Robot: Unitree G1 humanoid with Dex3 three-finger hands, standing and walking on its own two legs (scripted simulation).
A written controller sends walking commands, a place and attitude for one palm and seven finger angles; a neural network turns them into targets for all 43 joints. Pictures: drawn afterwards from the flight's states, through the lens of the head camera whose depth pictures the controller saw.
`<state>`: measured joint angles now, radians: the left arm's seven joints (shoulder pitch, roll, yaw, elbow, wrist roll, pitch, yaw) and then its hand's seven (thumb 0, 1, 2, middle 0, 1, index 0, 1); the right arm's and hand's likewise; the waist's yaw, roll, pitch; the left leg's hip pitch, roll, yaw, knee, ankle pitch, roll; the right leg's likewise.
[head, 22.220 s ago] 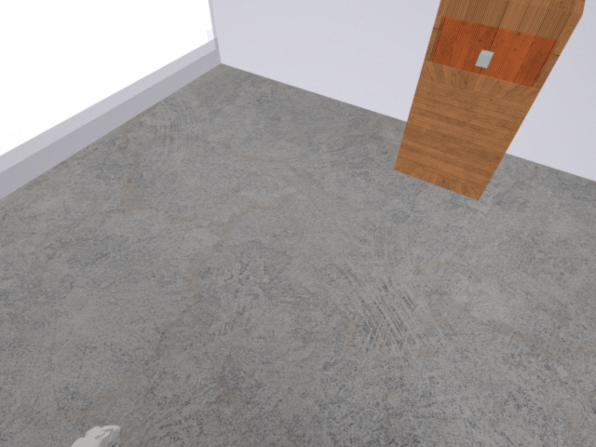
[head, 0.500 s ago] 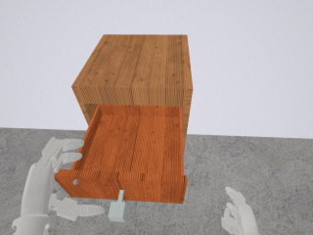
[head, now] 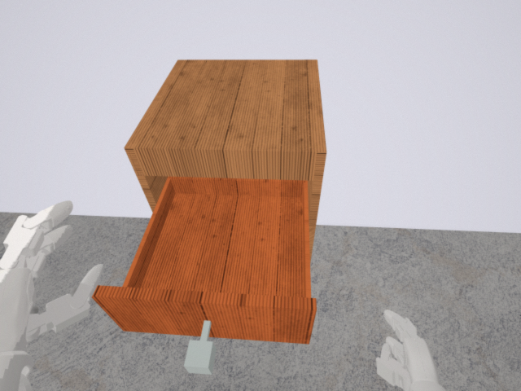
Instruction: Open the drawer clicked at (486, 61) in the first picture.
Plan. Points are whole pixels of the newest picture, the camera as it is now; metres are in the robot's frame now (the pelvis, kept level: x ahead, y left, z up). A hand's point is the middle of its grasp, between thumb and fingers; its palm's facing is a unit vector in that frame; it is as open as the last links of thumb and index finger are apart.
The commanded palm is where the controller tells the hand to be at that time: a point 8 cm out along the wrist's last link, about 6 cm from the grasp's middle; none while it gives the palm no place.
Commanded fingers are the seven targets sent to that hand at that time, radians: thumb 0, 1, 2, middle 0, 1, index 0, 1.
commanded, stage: draw the hand back to the body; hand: left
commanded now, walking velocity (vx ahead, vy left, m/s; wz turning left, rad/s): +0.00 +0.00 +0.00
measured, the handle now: (203, 344) +0.22 +0.14 -0.11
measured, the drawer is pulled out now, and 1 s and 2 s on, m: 0.30 0.30 0.30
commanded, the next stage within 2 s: step back with the hand held close in 0.28 s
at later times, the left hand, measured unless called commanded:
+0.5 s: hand (68, 294) +0.18 +0.23 +0.16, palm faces +0.38 -0.80 -0.46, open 7.4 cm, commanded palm +0.11 +0.27 +0.17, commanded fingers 0.00 0.90 0.90 -0.20 -0.30 -0.20 -0.30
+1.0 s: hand (39, 338) +0.13 +0.24 +0.15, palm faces +0.31 -0.80 -0.51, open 7.4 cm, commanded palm +0.06 +0.29 +0.17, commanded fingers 0.00 0.90 0.90 -0.20 -0.30 -0.20 -0.30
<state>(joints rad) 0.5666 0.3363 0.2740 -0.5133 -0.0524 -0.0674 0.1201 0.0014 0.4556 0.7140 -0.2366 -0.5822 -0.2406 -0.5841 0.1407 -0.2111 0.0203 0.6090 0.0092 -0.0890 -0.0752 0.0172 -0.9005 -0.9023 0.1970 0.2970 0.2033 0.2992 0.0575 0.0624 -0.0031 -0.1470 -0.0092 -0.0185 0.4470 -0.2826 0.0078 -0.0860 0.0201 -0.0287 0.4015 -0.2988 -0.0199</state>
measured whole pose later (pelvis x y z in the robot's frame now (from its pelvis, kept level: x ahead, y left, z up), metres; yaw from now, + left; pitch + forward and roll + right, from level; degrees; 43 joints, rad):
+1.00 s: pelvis -0.06 +0.01 -0.01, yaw +1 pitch +4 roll -1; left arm 0.67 0.42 0.38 -0.66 -0.06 -0.18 0.14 0.01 0.89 0.90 -0.21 -0.30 -0.21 -0.30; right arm 0.12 -0.20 0.00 0.53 0.02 -0.03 -0.07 0.02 -0.90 -0.90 0.20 0.30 0.20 0.30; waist 0.00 0.00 0.04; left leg -0.40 -0.02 -0.03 0.55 -0.22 0.02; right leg -0.34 0.01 -0.04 0.54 -0.26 -0.01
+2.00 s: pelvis -0.23 -0.04 -0.01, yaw -1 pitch +3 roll +0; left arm 0.69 0.43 0.38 -0.73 -0.06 -0.17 0.14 0.01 0.89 0.90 -0.21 -0.30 -0.21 -0.30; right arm 0.11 -0.16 0.00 0.56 0.00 -0.09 -0.03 0.02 -0.90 -0.90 0.20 0.30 0.20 0.30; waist -0.01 -0.04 0.07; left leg -0.38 0.03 0.02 0.49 -0.17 -0.01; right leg -0.38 0.01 -0.04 0.73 -0.43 0.02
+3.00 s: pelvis -0.30 -0.06 -0.01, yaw +2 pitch -1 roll +0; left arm 0.26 0.14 0.03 0.81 0.01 0.08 0.03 0.00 0.93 0.90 -0.20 -0.30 -0.20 -0.30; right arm 0.23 -0.17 0.01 0.89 -0.03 0.01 -0.01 0.01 -0.90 -0.90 0.20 0.30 0.20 0.30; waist -0.02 -0.03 0.07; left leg -0.20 0.00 0.00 0.56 -0.34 0.00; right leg -0.29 0.00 -0.09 0.57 -0.26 -0.05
